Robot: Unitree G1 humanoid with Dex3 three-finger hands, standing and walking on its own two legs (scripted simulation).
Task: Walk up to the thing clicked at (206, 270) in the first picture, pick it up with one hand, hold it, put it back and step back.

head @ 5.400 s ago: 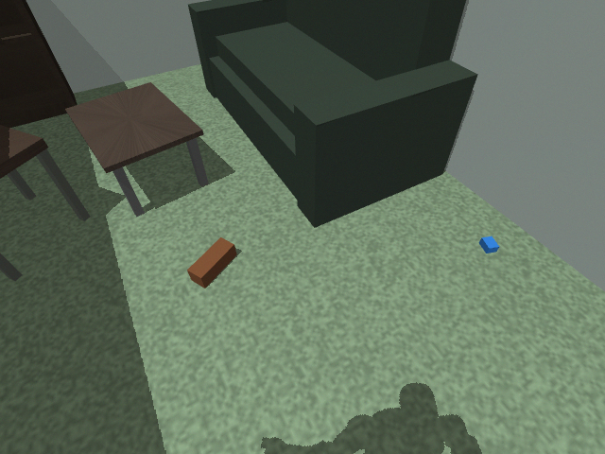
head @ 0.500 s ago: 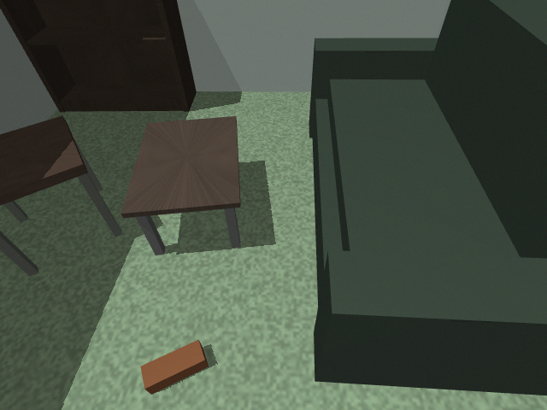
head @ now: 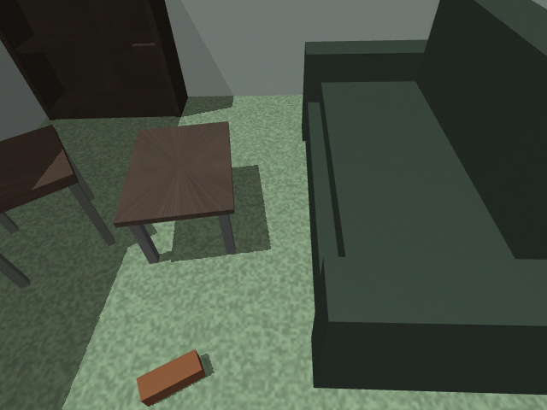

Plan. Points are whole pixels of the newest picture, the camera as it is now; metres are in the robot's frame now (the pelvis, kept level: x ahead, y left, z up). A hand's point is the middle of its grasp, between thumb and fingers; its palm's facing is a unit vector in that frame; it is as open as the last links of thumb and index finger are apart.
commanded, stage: walk up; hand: left
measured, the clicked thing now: (172, 377) +0.39 +0.40 -0.74
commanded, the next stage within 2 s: none
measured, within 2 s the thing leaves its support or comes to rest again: neither
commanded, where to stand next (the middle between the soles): +0.06 +0.01 m, yaw +1 degrees
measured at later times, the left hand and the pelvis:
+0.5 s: hand out of the picture +0.15 +0.24 -0.15, palm faces -0.05 -0.92 -0.40, open 7.4 cm; pelvis +0.06 -0.01 -0.01, yaw -2 degrees
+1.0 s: hand out of the picture +0.07 +0.28 -0.18, palm faces -0.06 -0.91 -0.41, open 7.4 cm; pelvis +0.00 +0.00 -0.03, yaw -3 degrees
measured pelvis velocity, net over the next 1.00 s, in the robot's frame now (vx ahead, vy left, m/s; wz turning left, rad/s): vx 0.00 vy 0.00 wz -0.04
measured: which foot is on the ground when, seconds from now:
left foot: down 0.00-0.24, up 0.26-0.58, down 0.60-1.00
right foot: down 0.00-0.64, up 0.66-0.94, down 0.96-1.00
